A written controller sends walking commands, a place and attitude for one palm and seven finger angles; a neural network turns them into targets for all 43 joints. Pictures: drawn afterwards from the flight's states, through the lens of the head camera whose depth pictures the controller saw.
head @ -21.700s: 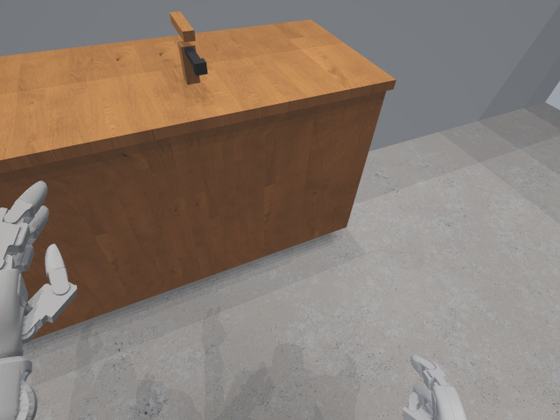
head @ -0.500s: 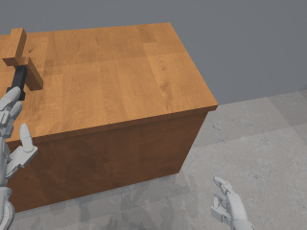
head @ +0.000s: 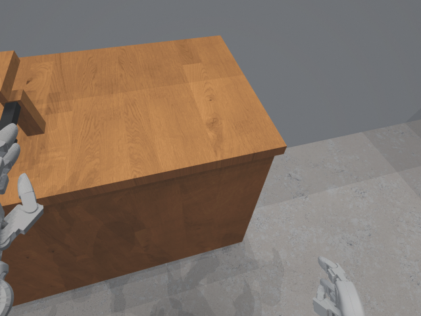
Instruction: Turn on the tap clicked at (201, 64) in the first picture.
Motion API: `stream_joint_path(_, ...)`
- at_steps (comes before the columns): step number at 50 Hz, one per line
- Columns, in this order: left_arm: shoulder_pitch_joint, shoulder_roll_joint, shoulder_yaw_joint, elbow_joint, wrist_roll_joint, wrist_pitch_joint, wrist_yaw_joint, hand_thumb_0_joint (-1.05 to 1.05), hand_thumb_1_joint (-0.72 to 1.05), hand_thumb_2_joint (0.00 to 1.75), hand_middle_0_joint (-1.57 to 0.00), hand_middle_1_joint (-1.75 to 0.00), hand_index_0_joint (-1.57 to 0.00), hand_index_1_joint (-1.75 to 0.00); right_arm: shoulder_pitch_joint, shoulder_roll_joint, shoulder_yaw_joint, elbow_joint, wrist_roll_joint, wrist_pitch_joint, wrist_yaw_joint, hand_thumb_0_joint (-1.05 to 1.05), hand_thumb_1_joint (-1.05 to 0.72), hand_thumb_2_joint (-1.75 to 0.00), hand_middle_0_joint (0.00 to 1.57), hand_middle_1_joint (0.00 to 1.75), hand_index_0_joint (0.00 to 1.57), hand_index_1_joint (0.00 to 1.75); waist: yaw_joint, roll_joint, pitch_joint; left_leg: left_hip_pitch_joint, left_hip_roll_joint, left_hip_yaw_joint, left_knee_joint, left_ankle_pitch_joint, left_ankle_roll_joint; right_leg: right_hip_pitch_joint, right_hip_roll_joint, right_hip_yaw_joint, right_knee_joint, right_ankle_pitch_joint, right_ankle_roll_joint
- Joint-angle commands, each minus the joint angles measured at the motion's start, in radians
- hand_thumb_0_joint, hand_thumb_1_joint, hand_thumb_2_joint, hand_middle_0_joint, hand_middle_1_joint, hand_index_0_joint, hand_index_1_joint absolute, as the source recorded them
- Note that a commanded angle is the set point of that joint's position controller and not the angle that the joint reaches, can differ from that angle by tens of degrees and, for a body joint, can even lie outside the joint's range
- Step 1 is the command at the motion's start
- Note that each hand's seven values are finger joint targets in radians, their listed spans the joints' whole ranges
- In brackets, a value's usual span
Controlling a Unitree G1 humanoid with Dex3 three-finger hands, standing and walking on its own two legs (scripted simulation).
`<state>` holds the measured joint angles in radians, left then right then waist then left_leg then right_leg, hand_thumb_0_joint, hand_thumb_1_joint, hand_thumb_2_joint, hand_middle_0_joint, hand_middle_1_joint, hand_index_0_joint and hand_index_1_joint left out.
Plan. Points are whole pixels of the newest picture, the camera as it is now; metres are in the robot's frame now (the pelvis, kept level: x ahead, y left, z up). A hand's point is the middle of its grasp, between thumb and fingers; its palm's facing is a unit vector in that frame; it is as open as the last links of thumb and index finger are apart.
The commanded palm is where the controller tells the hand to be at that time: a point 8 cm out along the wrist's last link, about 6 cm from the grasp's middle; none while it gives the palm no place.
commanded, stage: look again from close up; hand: left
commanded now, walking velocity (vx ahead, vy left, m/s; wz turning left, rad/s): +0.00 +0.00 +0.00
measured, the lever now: (3, 141) +0.36 +0.41 +0.11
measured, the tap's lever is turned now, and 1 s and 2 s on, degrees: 0 0 0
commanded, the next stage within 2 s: come to a stop and stand still in 0.38 s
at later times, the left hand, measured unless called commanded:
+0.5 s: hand (7, 229) +0.19 +0.28 +0.16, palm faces +0.42 -0.85 -0.33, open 7.4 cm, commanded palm +0.13 +0.31 +0.17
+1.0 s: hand out of the picture +0.22 +0.30 +0.18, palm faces +0.49 -0.79 -0.37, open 7.4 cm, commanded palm +0.13 +0.29 +0.17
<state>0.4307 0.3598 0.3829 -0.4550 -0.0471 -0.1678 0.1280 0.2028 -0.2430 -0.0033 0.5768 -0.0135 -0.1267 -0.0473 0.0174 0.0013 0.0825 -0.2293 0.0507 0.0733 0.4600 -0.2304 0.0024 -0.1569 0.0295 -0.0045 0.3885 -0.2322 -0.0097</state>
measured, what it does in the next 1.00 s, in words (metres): stands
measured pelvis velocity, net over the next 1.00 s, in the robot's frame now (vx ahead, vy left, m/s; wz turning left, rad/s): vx -0.02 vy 0.01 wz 0.02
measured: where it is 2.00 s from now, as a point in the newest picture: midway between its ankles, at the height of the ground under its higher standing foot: outside the picture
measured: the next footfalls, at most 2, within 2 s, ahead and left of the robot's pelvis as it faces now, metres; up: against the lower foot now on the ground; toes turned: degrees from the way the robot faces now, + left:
none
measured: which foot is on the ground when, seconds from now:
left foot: down 0.00-1.00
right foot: down 0.00-1.00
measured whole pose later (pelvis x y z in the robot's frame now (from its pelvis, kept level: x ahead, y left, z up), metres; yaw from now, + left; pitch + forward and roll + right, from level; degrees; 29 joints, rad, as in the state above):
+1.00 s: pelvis -0.02 +0.01 +0.00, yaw +1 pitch +0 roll -1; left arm 0.23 0.40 0.44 -0.33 -0.04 -0.22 0.10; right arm 0.19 -0.18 0.01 0.58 0.01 -0.15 0.01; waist 0.04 -0.01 0.06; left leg -0.28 0.02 0.07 0.47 -0.20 0.02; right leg -0.22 0.01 0.01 0.45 -0.24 0.00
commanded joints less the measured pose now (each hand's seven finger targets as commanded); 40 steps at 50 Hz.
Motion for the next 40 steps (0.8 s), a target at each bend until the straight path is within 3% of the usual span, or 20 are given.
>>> stream_joint_path(1,-0.016,0.124,0.06,-0.236,0.0,-0.083,0.03,0.0,0.9,0.9,-0.2,-0.3,-0.2,-0.3,-0.088,-0.099,-0.039,-0.162,0.003,-0.065,0.0,0.0,-0.9,-0.9,0.2,0.3,0.2,0.3,0.001,0.047,-0.26,0.152,0.003,-0.019,-0.011,0.361,0.009,0.064,-0.065,0.033,-0.029,0.447,0.001)
stream_joint_path(3,0.0,0.119,0.061,-0.192,-0.002,-0.078,0.028,0.0,0.9,0.9,-0.2,-0.3,-0.2,-0.3,-0.089,-0.1,-0.041,-0.156,0.001,-0.055,0.001,0.0,-0.9,-0.9,0.2,0.3,0.2,0.3,-0.001,0.011,-0.213,0.127,0.003,-0.02,-0.029,0.303,0.007,0.031,-0.061,0.037,-0.055,0.394,0.004)
stream_joint_path(8,-0.03,0.13,0.072,-0.134,-0.01,-0.068,0.02,0.0,0.9,0.9,-0.2,-0.3,-0.2,-0.3,-0.099,-0.088,-0.033,-0.16,0.001,-0.025,-0.004,0.0,-0.9,-0.9,0.2,0.3,0.2,0.3,-0.001,-0.006,-0.148,0.095,0.0,-0.025,-0.079,0.176,0.006,-0.014,-0.052,0.044,-0.101,0.255,0.007)
stream_joint_path(14,-0.131,0.14,0.051,-0.21,-0.007,-0.067,0.02,0.0,0.9,0.9,-0.2,-0.3,-0.2,-0.3,-0.106,-0.08,-0.025,-0.173,-0.001,-0.021,-0.01,0.0,-0.9,-0.9,0.2,0.3,0.2,0.3,0.0,0.029,-0.166,0.106,-0.015,-0.022,-0.115,0.117,0.007,0.01,-0.035,0.028,-0.13,0.19,0.012)
stream_joint_path(15,-0.153,0.157,0.056,-0.241,-0.006,-0.066,0.022,0.0,0.9,0.9,-0.2,-0.3,-0.2,-0.3,-0.113,-0.083,-0.023,-0.175,-0.002,-0.023,-0.011,0.0,-0.9,-0.9,0.2,0.3,0.2,0.3,0.0,0.07,-0.176,0.113,-0.017,-0.023,-0.12,0.117,0.004,0.013,-0.034,0.027,-0.126,0.186,0.012)
stream_joint_path(19,-0.117,0.136,0.043,-0.245,-0.003,-0.065,0.029,0.0,0.9,0.9,-0.2,-0.3,-0.2,-0.3,-0.107,-0.079,-0.021,-0.176,-0.004,-0.028,-0.008,0.0,-0.9,-0.9,0.2,0.3,0.2,0.3,0.002,0.084,-0.183,0.093,-0.019,-0.035,-0.133,0.089,0.001,0.036,-0.031,0.015,-0.125,0.167,0.01)
stream_joint_path(20,-0.105,0.156,0.062,-0.244,-0.002,-0.064,0.032,0.0,0.9,0.9,-0.2,-0.3,-0.2,-0.3,-0.111,-0.083,-0.021,-0.173,-0.005,-0.027,-0.009,0.0,-0.9,-0.9,0.2,0.3,0.2,0.3,0.005,0.103,-0.19,0.088,-0.019,-0.043,-0.138,0.1,-0.002,0.047,-0.03,0.013,-0.115,0.173,0.008)
stream_joint_path(24,-0.053,0.133,0.057,-0.214,-0.007,-0.063,0.032,0.0,0.9,0.9,-0.2,-0.3,-0.2,-0.3,-0.106,-0.078,-0.019,-0.172,-0.004,-0.023,-0.006,0.0,-0.9,-0.9,0.2,0.3,0.2,0.3,0.004,0.059,-0.164,0.052,-0.013,-0.058,-0.152,0.051,-0.007,0.036,-0.028,0.006,-0.12,0.127,0.01)
stream_joint_path(25,-0.047,0.143,0.068,-0.211,-0.007,-0.062,0.032,0.0,0.9,0.9,-0.2,-0.3,-0.2,-0.3,-0.108,-0.084,-0.023,-0.169,-0.004,-0.022,-0.007,0.0,-0.9,-0.9,0.2,0.3,0.2,0.3,0.004,0.077,-0.166,0.054,-0.011,-0.061,-0.159,0.039,-0.01,0.029,-0.026,0.006,-0.117,0.112,0.009)
stream_joint_path(28,-0.053,0.131,0.059,-0.215,-0.007,-0.068,0.03,0.0,0.9,0.9,-0.2,-0.3,-0.2,-0.3,-0.107,-0.082,-0.024,-0.166,-0.003,-0.021,-0.008,0.0,-0.9,-0.9,0.2,0.3,0.2,0.3,0.003,0.081,-0.157,0.037,0.012,-0.091,-0.197,-0.061,-0.012,0.017,-0.012,-0.003,-0.086,0.06,0.011)
stream_joint_path(30,-0.08,0.143,0.064,-0.241,-0.004,-0.071,0.032,0.0,0.9,0.9,-0.2,-0.3,-0.2,-0.3,-0.114,-0.084,-0.023,-0.164,-0.003,-0.025,-0.012,0.0,-0.9,-0.9,0.2,0.3,0.2,0.3,0.003,0.136,-0.155,0.031,0.032,-0.123,-0.238,-0.146,-0.016,0.001,-0.002,-0.008,-0.05,0.029,0.012)
stream_joint_path(32,-0.09,0.124,0.048,-0.239,0.0,-0.068,0.034,0.0,0.9,0.9,-0.2,-0.3,-0.2,-0.3,-0.114,-0.082,-0.021,-0.164,-0.001,-0.028,-0.014,0.0,-0.9,-0.9,0.2,0.3,0.2,0.3,0.003,0.137,-0.139,-0.004,0.062,-0.163,-0.275,-0.238,-0.009,-0.002,0.007,-0.014,-0.008,0.012,0.014)
stream_joint_path(34,-0.104,0.122,0.044,-0.245,0.002,-0.066,0.038,0.0,0.9,0.9,-0.2,-0.3,-0.2,-0.3,-0.115,-0.081,-0.02,-0.162,0.0,-0.034,-0.015,0.0,-0.9,-0.9,0.2,0.3,0.2,0.3,0.004,0.136,-0.137,-0.014,0.073,-0.167,-0.279,-0.276,-0.001,-0.007,0.005,-0.013,0.004,0.006,0.014)
stream_joint_path(35,-0.121,0.138,0.055,-0.264,0.004,-0.067,0.041,0.0,0.9,0.9,-0.2,-0.3,-0.2,-0.3,-0.117,-0.08,-0.019,-0.159,-0.002,-0.038,-0.018,0.0,-0.9,-0.9,0.2,0.3,0.2,0.3,0.004,0.157,-0.146,0.005,0.073,-0.174,-0.283,-0.264,-0.007,-0.02,0.007,-0.012,0.011,0.007,0.013)
stream_joint_path(37,-0.098,0.121,0.042,-0.248,0.005,-0.064,0.042,0.0,0.9,0.9,-0.2,-0.3,-0.2,-0.3,-0.113,-0.074,-0.019,-0.158,-0.004,-0.041,-0.015,0.0,-0.9,-0.9,0.2,0.3,0.2,0.3,0.005,0.125,-0.151,0.011,0.076,-0.164,-0.254,-0.223,0.001,-0.014,-0.002,-0.007,-0.002,0.023,0.008)
stream_joint_path(40,-0.08,0.144,0.067,-0.236,0.003,-0.058,0.044,0.0,0.9,0.9,-0.2,-0.3,-0.2,-0.3,-0.11,-0.076,-0.022,-0.149,-0.01,-0.042,-0.015,0.0,-0.9,-0.9,0.2,0.3,0.2,0.3,0.007,0.069,-0.176,0.032,0.044,-0.113,-0.18,-0.104,0.0,0.0,-0.018,0.016,-0.045,0.069,-0.001)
